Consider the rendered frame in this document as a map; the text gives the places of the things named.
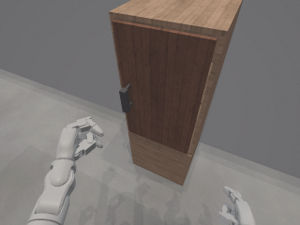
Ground left robot forearm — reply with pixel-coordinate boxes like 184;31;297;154
26;158;77;225

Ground right robot hand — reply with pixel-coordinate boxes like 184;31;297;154
218;186;256;225

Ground left robot hand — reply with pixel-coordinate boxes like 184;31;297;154
55;116;104;162

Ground handle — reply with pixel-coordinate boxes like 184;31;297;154
119;83;133;113

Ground cupboard door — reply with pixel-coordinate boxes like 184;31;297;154
112;20;218;154

